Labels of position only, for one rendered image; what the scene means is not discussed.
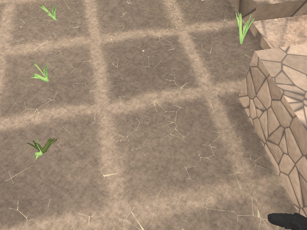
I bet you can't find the right robot hand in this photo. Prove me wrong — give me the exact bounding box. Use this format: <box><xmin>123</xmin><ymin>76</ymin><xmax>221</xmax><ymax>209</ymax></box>
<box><xmin>268</xmin><ymin>213</ymin><xmax>307</xmax><ymax>230</ymax></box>

